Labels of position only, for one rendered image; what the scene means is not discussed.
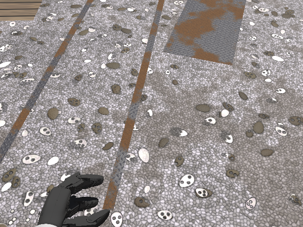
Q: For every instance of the left robot hand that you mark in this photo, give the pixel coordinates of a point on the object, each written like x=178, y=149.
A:
x=60, y=206

